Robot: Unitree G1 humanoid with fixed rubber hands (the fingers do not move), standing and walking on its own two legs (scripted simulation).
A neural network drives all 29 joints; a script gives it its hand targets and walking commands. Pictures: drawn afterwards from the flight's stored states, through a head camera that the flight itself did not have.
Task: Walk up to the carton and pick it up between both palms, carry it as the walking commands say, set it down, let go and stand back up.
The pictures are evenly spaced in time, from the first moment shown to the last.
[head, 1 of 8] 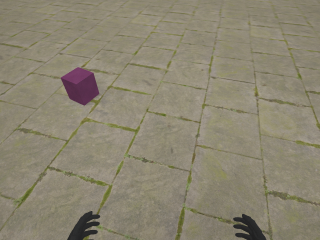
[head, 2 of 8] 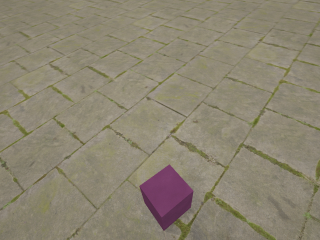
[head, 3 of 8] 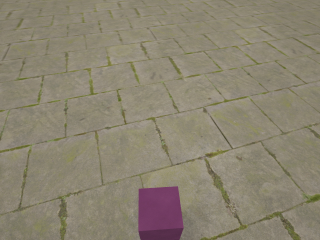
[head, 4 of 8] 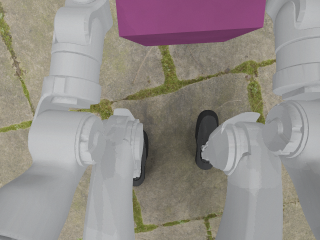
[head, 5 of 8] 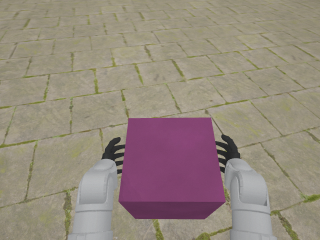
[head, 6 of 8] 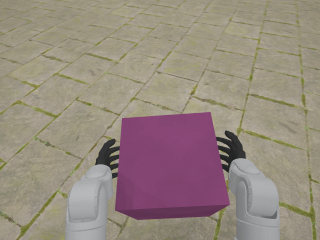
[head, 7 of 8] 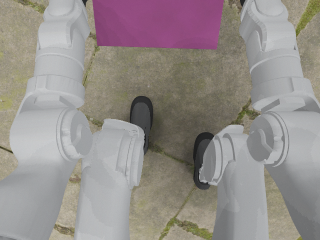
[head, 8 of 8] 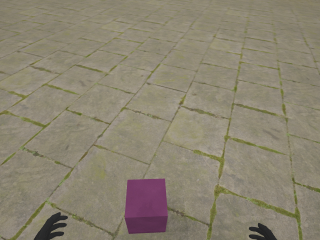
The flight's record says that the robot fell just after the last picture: no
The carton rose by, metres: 0.67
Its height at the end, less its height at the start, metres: +0.00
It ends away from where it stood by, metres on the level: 2.60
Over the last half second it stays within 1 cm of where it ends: yes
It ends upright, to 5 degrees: yes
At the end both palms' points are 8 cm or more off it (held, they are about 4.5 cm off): yes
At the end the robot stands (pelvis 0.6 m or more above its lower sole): yes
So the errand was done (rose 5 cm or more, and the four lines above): yes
